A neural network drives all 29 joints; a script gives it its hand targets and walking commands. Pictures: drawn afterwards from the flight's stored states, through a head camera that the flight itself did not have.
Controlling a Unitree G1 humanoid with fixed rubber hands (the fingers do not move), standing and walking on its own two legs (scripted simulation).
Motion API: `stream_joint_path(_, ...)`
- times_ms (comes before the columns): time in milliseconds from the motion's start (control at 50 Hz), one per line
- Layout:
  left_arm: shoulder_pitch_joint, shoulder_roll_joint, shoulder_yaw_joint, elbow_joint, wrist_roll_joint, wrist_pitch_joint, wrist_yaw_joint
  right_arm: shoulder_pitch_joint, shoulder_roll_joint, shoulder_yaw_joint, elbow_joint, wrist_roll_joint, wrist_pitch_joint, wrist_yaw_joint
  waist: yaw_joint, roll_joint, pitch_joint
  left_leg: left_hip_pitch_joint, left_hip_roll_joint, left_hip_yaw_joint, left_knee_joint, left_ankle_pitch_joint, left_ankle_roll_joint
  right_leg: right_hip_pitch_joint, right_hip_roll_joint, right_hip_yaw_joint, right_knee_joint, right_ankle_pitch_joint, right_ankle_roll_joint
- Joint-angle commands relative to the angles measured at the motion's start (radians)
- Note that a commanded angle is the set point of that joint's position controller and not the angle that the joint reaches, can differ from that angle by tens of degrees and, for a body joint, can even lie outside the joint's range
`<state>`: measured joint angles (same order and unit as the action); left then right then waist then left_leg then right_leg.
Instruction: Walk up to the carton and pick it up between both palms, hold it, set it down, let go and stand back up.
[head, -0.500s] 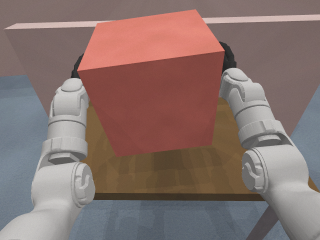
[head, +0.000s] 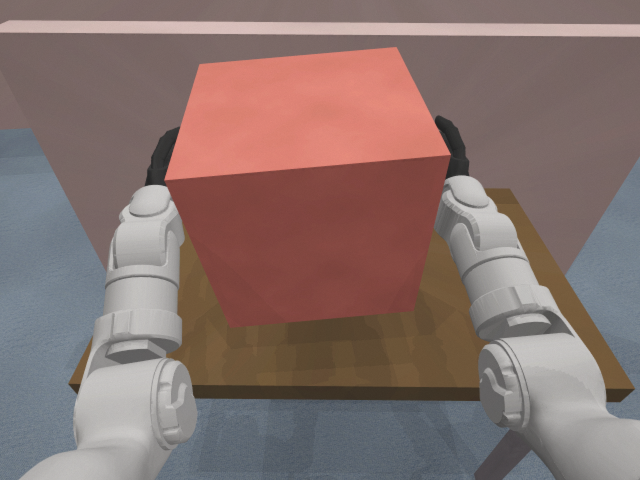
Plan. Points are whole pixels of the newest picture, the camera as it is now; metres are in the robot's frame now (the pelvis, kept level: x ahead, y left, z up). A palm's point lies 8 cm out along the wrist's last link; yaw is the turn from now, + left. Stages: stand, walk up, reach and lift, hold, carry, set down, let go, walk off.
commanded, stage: set down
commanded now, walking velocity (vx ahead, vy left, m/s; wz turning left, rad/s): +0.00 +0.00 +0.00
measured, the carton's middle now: (310, 192) +0.42 +0.01 +0.17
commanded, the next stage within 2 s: none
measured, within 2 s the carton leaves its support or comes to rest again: neither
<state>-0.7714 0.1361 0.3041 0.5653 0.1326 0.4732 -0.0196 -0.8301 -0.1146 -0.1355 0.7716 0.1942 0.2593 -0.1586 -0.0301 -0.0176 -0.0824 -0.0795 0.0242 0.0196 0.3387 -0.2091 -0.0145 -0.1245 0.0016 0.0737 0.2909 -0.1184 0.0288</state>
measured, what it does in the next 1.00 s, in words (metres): stands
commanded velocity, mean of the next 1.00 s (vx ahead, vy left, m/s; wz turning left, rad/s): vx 0.00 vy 0.00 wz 0.00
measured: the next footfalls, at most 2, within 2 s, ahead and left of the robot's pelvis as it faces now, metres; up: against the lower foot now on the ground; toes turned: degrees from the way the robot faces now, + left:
none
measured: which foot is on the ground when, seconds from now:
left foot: down 0.00-1.00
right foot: down 0.00-1.00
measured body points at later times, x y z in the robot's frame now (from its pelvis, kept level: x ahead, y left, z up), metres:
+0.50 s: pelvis +0.01 +0.00 +0.00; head -0.02 +0.02 +0.45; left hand +0.42 +0.19 +0.15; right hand +0.41 -0.16 +0.16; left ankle -0.01 +0.12 -0.75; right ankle +0.03 -0.14 -0.75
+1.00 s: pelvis +0.01 +0.00 +0.00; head +0.00 +0.02 +0.45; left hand +0.44 +0.17 +0.13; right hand +0.41 -0.18 +0.13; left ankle -0.01 +0.12 -0.75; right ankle +0.03 -0.14 -0.75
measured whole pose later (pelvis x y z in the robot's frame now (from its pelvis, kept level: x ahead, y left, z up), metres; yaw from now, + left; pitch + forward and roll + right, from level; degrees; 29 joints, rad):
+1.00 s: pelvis +0.01 +0.00 +0.00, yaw +0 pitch -2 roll -1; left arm -0.78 0.14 0.31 0.86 0.15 0.17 -0.04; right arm -0.72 -0.01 -0.30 0.77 -0.04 0.12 -0.11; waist -0.05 -0.03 0.00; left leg -0.08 0.02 0.02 0.34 -0.22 -0.01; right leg -0.12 0.00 0.07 0.29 -0.13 0.03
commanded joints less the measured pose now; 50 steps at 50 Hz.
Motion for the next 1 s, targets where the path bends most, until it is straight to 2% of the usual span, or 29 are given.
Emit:
stream_joint_path(0, -0.703, -0.561, -0.280, -0.052, -0.047, -0.081, -0.183, -0.713, 0.562, 0.159, -0.202, -0.123, -0.061, 0.168, -0.070, -0.017, -0.257, -0.007, -0.074, -0.009, -0.113, 0.058, -0.020, 0.244, 0.039, -0.140, -0.057, 0.030, 0.003)
stream_joint_path(20, -0.704, -0.532, -0.268, -0.065, -0.052, -0.087, -0.190, -0.691, 0.557, 0.169, -0.210, -0.132, -0.069, 0.169, -0.046, -0.031, -0.245, -0.007, -0.075, 0.001, -0.106, 0.071, -0.012, 0.240, 0.031, -0.137, -0.049, 0.035, 0.005)
stream_joint_path(40, -0.688, -0.541, -0.270, -0.078, -0.050, -0.103, -0.193, -0.698, 0.556, 0.166, -0.216, -0.125, -0.076, 0.175, -0.061, -0.007, -0.268, 0.005, -0.073, 0.000, -0.109, 0.105, -0.012, 0.259, 0.034, -0.132, -0.046, 0.079, -0.002)
stream_joint_path(60, -0.678, -0.551, -0.260, -0.081, -0.046, -0.107, -0.194, -0.705, 0.570, 0.184, -0.233, -0.124, -0.082, 0.172, -0.034, 0.002, -0.291, 0.007, -0.073, 0.001, -0.104, 0.131, -0.018, 0.274, 0.039, -0.140, -0.041, 0.095, 0.002)
stream_joint_path(100, -0.736, -0.568, -0.329, -0.194, -0.074, -0.138, -0.182, -0.706, 0.579, 0.223, -0.248, -0.108, -0.110, 0.178, -0.046, 0.044, -0.415, 0.092, -0.073, 0.007, -0.056, 0.297, -0.045, 0.307, 0.041, -0.138, -0.022, 0.211, 0.001)
stream_joint_path(120, -0.679, -0.575, -0.305, -0.119, -0.061, -0.125, -0.177, -0.729, 0.568, 0.219, -0.271, -0.100, -0.104, 0.180, -0.028, 0.029, -0.406, 0.089, -0.065, -0.002, -0.052, 0.304, -0.044, 0.288, 0.051, -0.138, -0.029, 0.193, 0.000)
stream_joint_path(180, -0.694, -0.593, -0.355, -0.204, -0.095, -0.178, -0.151, -0.699, 0.629, 0.300, -0.338, -0.099, -0.145, 0.175, -0.021, 0.014, -0.559, 0.107, -0.079, 0.011, -0.018, 0.403, -0.048, 0.376, 0.045, -0.122, 0.002, 0.347, 0.009)
stream_joint_path(220, -0.685, -0.597, -0.376, -0.228, -0.088, -0.189, -0.152, -0.666, 0.635, 0.330, -0.332, -0.093, -0.137, 0.173, -0.027, 0.016, -0.515, 0.072, -0.081, 0.003, -0.020, 0.410, -0.050, 0.392, 0.044, -0.123, 0.012, 0.383, 0.012)
stream_joint_path(280, -0.702, -0.585, -0.393, -0.211, -0.120, -0.205, -0.154, -0.606, 0.635, 0.300, -0.312, -0.115, -0.133, 0.159, -0.085, -0.008, -0.478, 0.092, -0.071, -0.007, -0.009, 0.426, -0.057, 0.368, 0.049, -0.130, 0.011, 0.386, 0.019)
stream_joint_path(300, -0.684, -0.585, -0.388, -0.210, -0.112, -0.210, -0.159, -0.616, 0.633, 0.318, -0.350, -0.101, -0.145, 0.157, -0.058, 0.005, -0.501, 0.102, -0.072, -0.001, -0.004, 0.472, -0.057, 0.373, 0.047, -0.132, 0.014, 0.421, 0.016)
stream_joint_path(380, -0.669, -0.611, -0.428, -0.181, -0.131, -0.230, -0.149, -0.609, 0.636, 0.294, -0.343, -0.135, -0.164, 0.146, -0.086, 0.027, -0.511, 0.090, -0.076, 0.001, 0.018, 0.491, -0.071, 0.373, 0.040, -0.124, 0.013, 0.471, 0.010)
stream_joint_path(420, -0.688, -0.621, -0.415, -0.146, -0.128, -0.240, -0.158, -0.591, 0.634, 0.274, -0.320, -0.164, -0.158, 0.152, -0.105, 0.006, -0.470, 0.047, -0.076, -0.002, -0.018, 0.367, -0.064, 0.372, 0.040, -0.122, 0.004, 0.382, 0.015)
stream_joint_path(440, -0.713, -0.601, -0.416, -0.185, -0.132, -0.255, -0.158, -0.590, 0.666, 0.280, -0.336, -0.162, -0.163, 0.155, -0.083, 0.017, -0.517, 0.055, -0.078, 0.008, -0.016, 0.378, -0.063, 0.389, 0.039, -0.124, 0.007, 0.412, 0.016)
stream_joint_path(460, -0.753, -0.592, -0.436, -0.178, -0.128, -0.262, -0.158, -0.591, 0.668, 0.255, -0.290, -0.174, -0.173, 0.152, -0.108, 0.026, -0.495, 0.055, -0.076, 0.006, -0.018, 0.359, -0.058, 0.373, 0.033, -0.127, 0.010, 0.371, 0.012)
stream_joint_path(500, -0.720, -0.587, -0.378, -0.096, -0.109, -0.259, -0.163, -0.592, 0.673, 0.241, -0.263, -0.178, -0.173, 0.159, -0.080, 0.043, -0.448, 0.028, -0.084, 0.014, -0.024, 0.349, -0.061, 0.353, 0.029, -0.125, 0.009, 0.356, 0.014)
stream_joint_path(520, -0.711, -0.585, -0.362, -0.038, -0.099, -0.260, -0.172, -0.588, 0.643, 0.208, -0.248, -0.200, -0.168, 0.163, -0.100, 0.011, -0.383, 0.008, -0.084, 0.020, -0.040, 0.276, -0.059, 0.334, 0.031, -0.123, -0.007, 0.299, 0.014)
stream_joint_path(540, -0.717, -0.584, -0.339, -0.024, -0.088, -0.268, -0.174, -0.638, 0.647, 0.201, -0.258, -0.202, -0.180, 0.172, -0.085, 0.016, -0.388, -0.008, -0.078, 0.017, -0.060, 0.226, -0.046, 0.332, 0.021, -0.131, -0.003, 0.251, 0.010)
stream_joint_path(560, -0.722, -0.581, -0.342, -0.014, -0.076, -0.274, -0.181, -0.615, 0.654, 0.186, -0.227, -0.222, -0.183, 0.172, -0.092, 0.014, -0.396, -0.009, -0.082, 0.025, -0.060, 0.222, -0.045, 0.324, 0.023, -0.132, -0.005, 0.245, 0.013)
stream_joint_path(580, -0.702, -0.567, -0.300, 0.020, -0.057, -0.278, -0.185, -0.608, 0.662, 0.184, -0.249, -0.252, -0.193, 0.175, -0.056, -0.006, -0.422, -0.018, -0.082, 0.028, -0.062, 0.236, -0.039, 0.359, 0.023, -0.128, -0.007, 0.264, 0.013)
stream_joint_path(620, -0.746, -0.588, -0.314, 0.026, -0.067, -0.308, -0.182, -0.630, 0.675, 0.169, -0.235, -0.259, -0.200, 0.185, -0.075, 0.040, -0.445, -0.039, -0.083, 0.031, -0.068, 0.227, -0.044, 0.346, 0.019, -0.131, 0.011, 0.264, 0.008)
stream_joint_path(700, -0.710, -0.588, -0.312, 0.039, -0.063, -0.333, -0.181, -0.597, 0.689, 0.200, -0.220, -0.258, -0.215, 0.185, -0.067, 0.018, -0.455, -0.020, -0.092, 0.039, -0.046, 0.327, -0.048, 0.377, 0.023, -0.122, 0.019, 0.384, 0.018)
stream_joint_path(800, -0.713, -0.550, -0.245, 0.103, -0.037, -0.337, -0.199, -0.573, 0.674, 0.145, -0.173, -0.296, -0.202, 0.205, -0.057, 0.006, -0.356, -0.071, -0.082, 0.052, -0.088, 0.179, -0.037, 0.345, 0.017, -0.129, 0.007, 0.210, 0.020)
stream_joint_path(860, -0.695, -0.513, -0.175, 0.155, -0.012, -0.360, -0.206, -0.578, 0.690, 0.144, -0.193, -0.312, -0.218, 0.202, -0.029, -0.022, -0.383, -0.104, -0.088, 0.053, -0.094, 0.182, -0.023, 0.386, 0.009, -0.119, 0.014, 0.284, 0.025)
stream_joint_path(880, -0.698, -0.504, -0.178, 0.189, -0.001, -0.359, -0.213, -0.574, 0.689, 0.134, -0.159, -0.318, -0.207, 0.200, -0.034, -0.006, -0.351, -0.130, -0.092, 0.059, -0.099, 0.161, -0.020, 0.388, -0.004, -0.112, 0.018, 0.282, 0.026)
stream_joint_path(900, -0.718, -0.550, -0.218, 0.129, -0.023, -0.371, -0.202, -0.577, 0.692, 0.132, -0.191, -0.329, -0.219, 0.210, -0.069, -0.003, -0.408, -0.093, -0.083, 0.049, -0.083, 0.222, -0.035, 0.382, 0.004, -0.124, 0.036, 0.332, 0.030)
stream_joint_path(920, -0.710, -0.537, -0.185, 0.159, 0.006, -0.374, -0.205, -0.594, 0.695, 0.124, -0.195, -0.334, -0.235, 0.209, -0.030, 0.032, -0.437, -0.095, -0.086, 0.054, -0.085, 0.221, -0.035, 0.393, 0.007, -0.122, 0.026, 0.313, 0.026)
stream_joint_path(940, -0.729, -0.536, -0.217, 0.130, -0.020, -0.395, -0.202, -0.566, 0.699, 0.121, -0.176, -0.335, -0.238, 0.211, -0.055, 0.012, -0.439, -0.093, -0.082, 0.051, -0.072, 0.260, -0.036, 0.375, 0.012, -0.130, 0.028, 0.339, 0.026)
stream_joint_path(960, -0.740, -0.548, -0.218, 0.132, -0.021, -0.402, -0.197, -0.593, 0.710, 0.151, -0.208, -0.326, -0.248, 0.212, -0.039, 0.015, -0.501, -0.104, -0.086, 0.047, -0.069, 0.271, -0.034, 0.420, 0.005, -0.124, 0.042, 0.381, 0.025)
stream_joint_path(980, -0.755, -0.557, -0.231, 0.139, -0.028, -0.422, -0.195, -0.579, 0.715, 0.139, -0.208, -0.346, -0.261, 0.209, -0.069, 0.030, -0.513, -0.105, -0.088, 0.043, -0.057, 0.280, -0.044, 0.421, 0.004, -0.124, 0.049, 0.423, 0.021)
